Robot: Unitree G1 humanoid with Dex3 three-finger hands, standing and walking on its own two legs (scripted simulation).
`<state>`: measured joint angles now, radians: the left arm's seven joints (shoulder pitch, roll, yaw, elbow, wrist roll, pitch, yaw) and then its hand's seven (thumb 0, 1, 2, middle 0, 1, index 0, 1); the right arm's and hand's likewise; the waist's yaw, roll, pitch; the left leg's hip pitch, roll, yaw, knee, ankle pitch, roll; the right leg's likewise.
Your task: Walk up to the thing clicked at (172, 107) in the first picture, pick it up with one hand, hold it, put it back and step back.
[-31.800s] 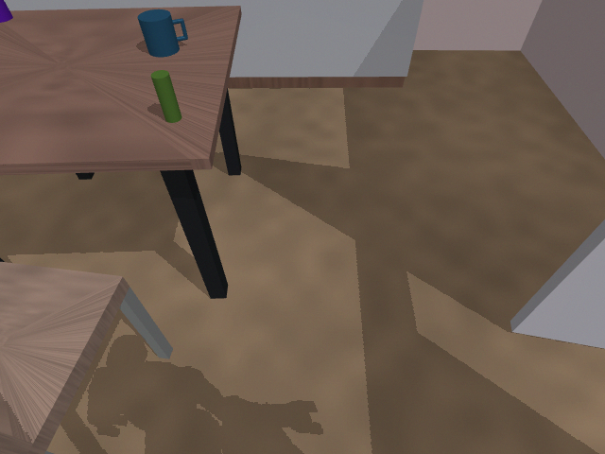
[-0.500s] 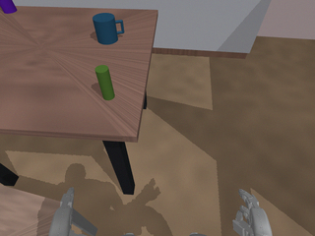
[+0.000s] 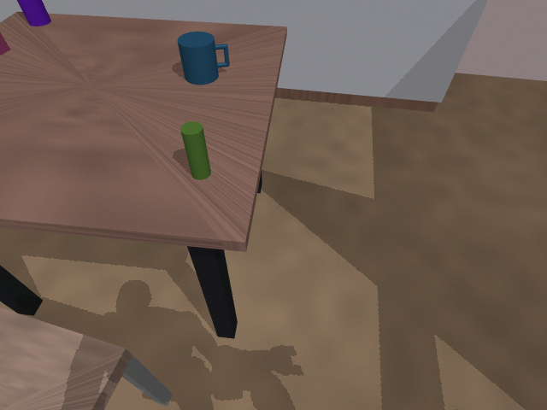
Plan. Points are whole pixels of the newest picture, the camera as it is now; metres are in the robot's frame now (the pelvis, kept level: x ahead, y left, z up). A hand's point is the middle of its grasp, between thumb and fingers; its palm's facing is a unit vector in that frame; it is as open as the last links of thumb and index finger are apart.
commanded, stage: stand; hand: left
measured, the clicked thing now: (196, 152) +0.56 +0.17 +0.05
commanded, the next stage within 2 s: none
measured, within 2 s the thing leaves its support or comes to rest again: neither
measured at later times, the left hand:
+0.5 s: hand out of the picture +0.05 +0.25 -0.12, palm faces -0.01 -0.94 -0.35, open 7.6 cm
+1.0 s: hand out of the picture +0.05 +0.25 -0.13, palm faces -0.03 -0.94 -0.34, open 7.3 cm
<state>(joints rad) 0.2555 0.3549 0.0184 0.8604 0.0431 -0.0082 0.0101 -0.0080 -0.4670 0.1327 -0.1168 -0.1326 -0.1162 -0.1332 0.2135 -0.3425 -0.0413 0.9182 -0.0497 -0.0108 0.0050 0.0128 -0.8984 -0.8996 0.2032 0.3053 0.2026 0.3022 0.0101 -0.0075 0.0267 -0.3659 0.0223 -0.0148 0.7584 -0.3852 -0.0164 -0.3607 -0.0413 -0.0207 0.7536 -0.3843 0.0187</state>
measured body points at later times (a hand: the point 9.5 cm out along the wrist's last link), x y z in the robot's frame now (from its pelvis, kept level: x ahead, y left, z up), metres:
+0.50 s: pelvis -0.01 +0.00 +0.03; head -0.02 +0.00 +0.48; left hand +0.06 +0.30 -0.10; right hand +0.05 -0.29 -0.11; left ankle +0.01 +0.13 -0.71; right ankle +0.01 -0.13 -0.71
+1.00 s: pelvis -0.01 +0.00 +0.03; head +0.00 +0.00 +0.48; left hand +0.05 +0.30 -0.10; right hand +0.05 -0.30 -0.11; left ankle +0.01 +0.13 -0.71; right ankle +0.01 -0.13 -0.71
